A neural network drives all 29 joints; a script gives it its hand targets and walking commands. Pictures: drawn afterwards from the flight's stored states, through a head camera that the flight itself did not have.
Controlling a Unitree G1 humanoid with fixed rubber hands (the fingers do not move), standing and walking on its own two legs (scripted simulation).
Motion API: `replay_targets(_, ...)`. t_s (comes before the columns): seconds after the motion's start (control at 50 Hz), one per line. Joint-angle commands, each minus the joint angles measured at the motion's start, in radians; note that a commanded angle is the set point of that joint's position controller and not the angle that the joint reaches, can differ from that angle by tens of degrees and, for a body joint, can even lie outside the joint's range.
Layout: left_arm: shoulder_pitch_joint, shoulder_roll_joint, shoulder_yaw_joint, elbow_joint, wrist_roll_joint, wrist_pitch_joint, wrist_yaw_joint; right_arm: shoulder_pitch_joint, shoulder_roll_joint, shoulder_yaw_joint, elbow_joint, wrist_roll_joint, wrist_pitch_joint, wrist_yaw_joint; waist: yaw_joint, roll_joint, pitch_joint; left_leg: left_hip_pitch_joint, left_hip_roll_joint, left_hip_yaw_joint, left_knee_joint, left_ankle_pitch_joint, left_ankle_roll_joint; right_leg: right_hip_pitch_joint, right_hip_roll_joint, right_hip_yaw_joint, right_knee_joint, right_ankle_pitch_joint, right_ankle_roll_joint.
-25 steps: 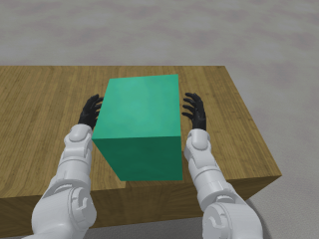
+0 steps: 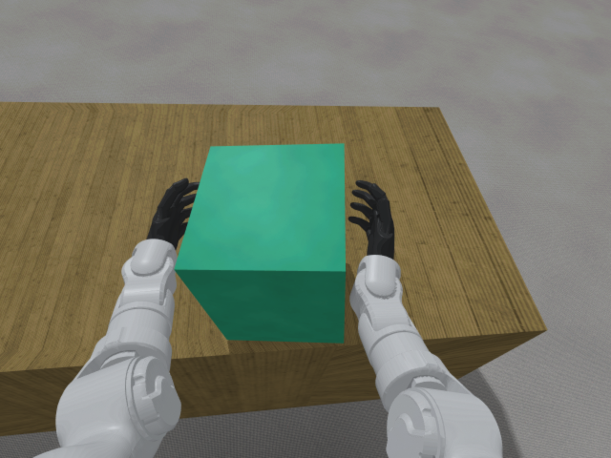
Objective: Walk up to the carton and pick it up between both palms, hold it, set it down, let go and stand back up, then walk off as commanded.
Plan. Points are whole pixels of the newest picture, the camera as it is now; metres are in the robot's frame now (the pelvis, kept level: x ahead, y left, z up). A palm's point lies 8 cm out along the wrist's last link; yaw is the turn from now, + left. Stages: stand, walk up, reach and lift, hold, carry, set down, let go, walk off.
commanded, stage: set down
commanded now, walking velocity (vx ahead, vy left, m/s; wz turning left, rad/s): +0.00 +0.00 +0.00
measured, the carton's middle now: (280, 250) +0.41 +0.02 -0.04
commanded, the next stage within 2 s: none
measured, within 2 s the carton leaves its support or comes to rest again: rests again in 1.54 s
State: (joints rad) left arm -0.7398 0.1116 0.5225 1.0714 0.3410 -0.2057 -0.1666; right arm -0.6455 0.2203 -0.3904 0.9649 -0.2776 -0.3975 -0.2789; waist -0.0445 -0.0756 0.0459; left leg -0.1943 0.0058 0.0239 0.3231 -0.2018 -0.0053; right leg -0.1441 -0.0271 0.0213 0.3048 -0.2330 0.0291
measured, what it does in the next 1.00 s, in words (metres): stands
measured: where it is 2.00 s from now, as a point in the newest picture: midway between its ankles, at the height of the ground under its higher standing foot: outside the picture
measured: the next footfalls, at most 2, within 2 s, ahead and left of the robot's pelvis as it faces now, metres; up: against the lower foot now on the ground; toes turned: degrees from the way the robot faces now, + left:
none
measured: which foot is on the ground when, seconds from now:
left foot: down 0.00-1.00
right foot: down 0.00-1.00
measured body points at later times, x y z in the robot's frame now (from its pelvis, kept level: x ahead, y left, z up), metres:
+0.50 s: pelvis +0.00 +0.00 +0.00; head +0.06 +0.03 +0.44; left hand +0.42 +0.17 +0.02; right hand +0.38 -0.12 +0.05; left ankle -0.03 +0.12 -0.75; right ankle -0.05 -0.14 -0.75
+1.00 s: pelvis -0.01 +0.01 +0.00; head +0.06 +0.04 +0.44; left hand +0.42 +0.17 +0.02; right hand +0.38 -0.12 +0.04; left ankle -0.03 +0.12 -0.75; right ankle -0.05 -0.14 -0.75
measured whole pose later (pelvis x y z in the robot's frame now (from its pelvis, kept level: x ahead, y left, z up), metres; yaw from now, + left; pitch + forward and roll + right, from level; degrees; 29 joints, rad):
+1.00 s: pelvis -0.01 +0.01 +0.00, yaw +0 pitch +6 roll +0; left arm -0.79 0.08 0.56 1.12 0.34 -0.27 -0.15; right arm -0.65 0.22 -0.51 0.98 -0.33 -0.47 -0.25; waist -0.04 -0.08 0.04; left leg -0.27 0.01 0.03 0.36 -0.20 0.01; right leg -0.20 -0.03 0.02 0.30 -0.22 0.03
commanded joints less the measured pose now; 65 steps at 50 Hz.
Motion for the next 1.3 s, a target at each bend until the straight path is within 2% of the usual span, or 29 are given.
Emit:
replay_targets(0.0,-0.625,-0.441,-0.243,-0.011,0.041,-0.074,-0.083,-0.387,0.579,0.212,0.128,-0.211,-0.031,0.162,0.044,0.088,-0.522,-0.056,-0.003,0.093,0.047,0.422,-0.008,0.228,0.007,-0.070,0.048,0.634,0.035)
replay_targets(0.02,-0.624,-0.441,-0.239,0.014,0.043,-0.066,-0.088,-0.404,0.558,0.185,0.131,-0.218,-0.026,0.159,0.027,0.089,-0.485,-0.055,0.001,0.084,0.040,0.407,-0.012,0.225,0.012,-0.081,0.047,0.595,0.031)
replay_targets(0.06,-0.634,-0.451,-0.244,0.002,0.044,-0.068,-0.090,-0.392,0.565,0.205,0.134,-0.217,-0.032,0.158,0.032,0.094,-0.500,-0.052,0.001,0.081,0.048,0.433,-0.009,0.207,0.013,-0.077,0.048,0.625,0.032)
replay_targets(0.08,-0.631,-0.442,-0.223,0.026,0.051,-0.071,-0.089,-0.410,0.570,0.205,0.116,-0.219,-0.035,0.163,0.058,0.083,-0.517,-0.051,0.003,0.085,0.054,0.430,-0.007,0.195,0.016,-0.073,0.042,0.591,0.027)
replay_targets(0.18,-0.633,-0.428,-0.229,0.014,0.049,-0.079,-0.091,-0.376,0.554,0.164,0.161,-0.235,-0.031,0.160,0.028,0.078,-0.470,-0.043,0.007,0.084,0.046,0.390,-0.010,0.157,0.017,-0.085,0.027,0.523,0.022)
replay_targets(0.2,-0.633,-0.422,-0.214,0.022,0.060,-0.076,-0.085,-0.383,0.560,0.170,0.149,-0.234,-0.032,0.164,0.045,0.079,-0.474,-0.061,0.009,0.080,0.041,0.388,-0.007,0.177,0.015,-0.077,0.026,0.520,0.026)
replay_targets(0.22,-0.626,-0.435,-0.222,0.030,0.061,-0.074,-0.085,-0.388,0.548,0.158,0.162,-0.238,-0.031,0.167,0.033,0.100,-0.449,-0.048,0.008,0.078,0.044,0.405,-0.018,0.154,0.020,-0.086,0.031,0.515,0.024)
replay_targets(0.26,-0.615,-0.432,-0.222,0.031,0.050,-0.080,-0.086,-0.396,0.548,0.153,0.133,-0.248,-0.032,0.168,0.033,0.071,-0.462,-0.051,0.005,0.084,0.046,0.379,-0.005,0.156,0.017,-0.081,0.032,0.520,0.031)
replay_targets(0.4,-0.598,-0.427,-0.208,0.036,0.070,-0.088,-0.085,-0.375,0.556,0.173,0.127,-0.244,-0.046,0.170,0.058,0.084,-0.480,-0.058,0.010,0.089,0.061,0.430,-0.010,0.135,0.021,-0.079,0.037,0.522,0.025)
replay_targets(0.48,-0.586,-0.417,-0.199,0.037,0.076,-0.087,-0.086,-0.359,0.543,0.137,0.160,-0.251,-0.045,0.166,0.040,0.082,-0.432,-0.048,0.013,0.081,0.061,0.398,-0.003,0.108,0.023,-0.087,0.030,0.484,0.021)
replay_targets(0.52,-0.580,-0.402,-0.169,0.042,0.086,-0.088,-0.087,-0.365,0.549,0.151,0.146,-0.249,-0.044,0.171,0.075,0.056,-0.426,-0.082,0.011,0.084,0.054,0.347,0.012,0.123,0.012,-0.073,0.033,0.470,0.027)
replay_targets(0.54,-0.593,-0.402,-0.170,0.057,0.086,-0.090,-0.089,-0.368,0.542,0.127,0.153,-0.262,-0.041,0.171,0.054,0.067,-0.424,-0.087,0.013,0.081,0.054,0.316,0.015,0.114,0.011,-0.068,0.037,0.449,0.028)
replay_targets(0.56,-0.574,-0.420,-0.158,0.078,0.097,-0.083,-0.088,-0.372,0.548,0.126,0.146,-0.262,-0.038,0.173,0.068,0.063,-0.402,-0.084,0.013,0.089,0.049,0.331,0.011,0.112,0.016,-0.077,0.029,0.441,0.024)
replay_targets(0.6,-0.560,-0.420,-0.169,0.066,0.095,-0.078,-0.090,-0.333,0.522,0.099,0.178,-0.264,-0.030,0.173,0.032,0.082,-0.366,-0.061,0.021,0.074,0.044,0.367,0.005,0.088,0.023,-0.086,0.028,0.420,0.019)
replay_targets(0.64,-0.561,-0.402,-0.150,0.062,0.109,-0.079,-0.086,-0.341,0.530,0.104,0.175,-0.264,-0.033,0.174,0.057,0.076,-0.377,-0.066,0.015,0.081,0.054,0.337,0.013,0.082,0.021,-0.079,0.025,0.383,0.020)
replay_targets(0.66,-0.556,-0.399,-0.156,0.044,0.111,-0.088,-0.083,-0.335,0.527,0.099,0.179,-0.270,-0.032,0.174,0.050,0.084,-0.385,-0.055,0.020,0.080,0.052,0.348,0.011,0.064,0.026,-0.082,0.024,0.401,0.018)
replay_targets(0.68,-0.537,-0.401,-0.135,0.066,0.112,-0.088,-0.086,-0.323,0.542,0.118,0.155,-0.270,-0.039,0.172,0.068,0.056,-0.396,-0.083,0.018,0.080,0.065,0.358,0.014,0.096,0.018,-0.072,0.036,0.447,0.024)
replay_targets(0.7,-0.553,-0.394,-0.139,0.060,0.108,-0.088,-0.083,-0.347,0.540,0.123,0.160,-0.267,-0.039,0.175,0.079,0.076,-0.383,-0.098,0.012,0.085,0.063,0.330,0.013,0.092,0.011,-0.066,0.046,0.438,0.029)
replay_targets(0.74,-0.546,-0.397,-0.136,0.067,0.116,-0.093,-0.084,-0.339,0.542,0.122,0.166,-0.265,-0.044,0.169,0.073,0.077,-0.400,-0.113,0.010,0.082,0.070,0.337,0.019,0.094,0.011,-0.065,0.050,0.475,0.026)
replay_targets(0.76,-0.555,-0.396,-0.142,0.046,0.117,-0.095,-0.082,-0.340,0.536,0.099,0.180,-0.271,-0.045,0.170,0.053,0.096,-0.417,-0.104,0.014,0.078,0.077,0.344,0.013,0.076,0.014,-0.071,0.052,0.462,0.019)
replay_targets(0.78,-0.560,-0.377,-0.118,0.077,0.116,-0.090,-0.086,-0.342,0.535,0.098,0.173,-0.277,-0.030,0.173,0.064,0.052,-0.381,-0.114,0.012,0.083,0.071,0.295,0.025,0.083,0.010,-0.066,0.045,0.425,0.028)
replay_targets(0.8,-0.560,-0.387,-0.133,0.075,0.105,-0.089,-0.083,-0.348,0.521,0.087,0.169,-0.275,-0.034,0.174,0.047,0.071,-0.369,-0.113,0.014,0.079,0.067,0.301,0.020,0.063,0.017,-0.073,0.043,0.393,0.023)
replay_targets(0.92,-0.526,-0.398,-0.113,0.075,0.137,-0.081,-0.074,-0.320,0.505,0.058,0.184,-0.285,-0.031,0.178,0.055,0.092,-0.335,-0.093,0.022,0.076,0.076,0.320,0.013,0.020,0.026,-0.086,0.035,0.332,0.007)
replay_targets(1.04,-0.545,-0.327,-0.063,0.083,0.156,-0.073,-0.068,-0.340,0.478,0.028,0.173,-0.286,-0.013,0.177,0.070,0.062,-0.311,-0.125,0.021,0.082,0.076,0.265,0.032,-0.009,0.024,-0.078,0.031,0.259,0.007)
replay_targets(1.06,-0.556,-0.341,-0.091,0.078,0.145,-0.071,-0.066,-0.339,0.478,0.021,0.164,-0.285,-0.016,0.172,0.055,0.078,-0.338,-0.119,0.021,0.087,0.086,0.249,0.029,-0.020,0.022,-0.076,0.033,0.258,0.008)
replay_targets(1.14,-0.528,-0.263,-0.091,0.046,0.133,-0.088,-0.024,-0.323,0.357,-0.028,0.176,-0.271,-0.035,0.161,0.044,0.104,-0.437,-0.071,0.031,0.074,0.133,0.365,0.008,-0.057,0.043,-0.089,0.057,0.311,-0.008)
replay_targets(1.22,-0.496,-0.157,-0.037,0.053,0.147,-0.083,0.010,-0.314,0.296,-0.023,0.161,-0.232,-0.033,0.148,0.094,0.110,-0.438,-0.106,0.022,0.084,0.127,0.353,0.017,-0.031,0.039,-0.074,0.071,0.327,-0.002)
replay_targets(1.26,-0.508,-0.124,-0.050,0.048,0.115,-0.089,0.027,-0.330,0.243,-0.030,0.168,-0.210,-0.040,0.142,0.077,0.111,-0.440,-0.130,0.025,0.068,0.134,0.361,0.014,-0.045,0.038,-0.072,0.083,0.337,-0.003)
replay_targets(1.28,-0.517,-0.019,-0.046,0.067,0.098,-0.094,0.049,-0.330,0.143,-0.041,0.169,-0.174,-0.040,0.129,0.070,0.127,-0.479,-0.113,0.021,0.082,0.138,0.366,0.005,-0.057,0.046,-0.083,0.089,0.331,-0.006)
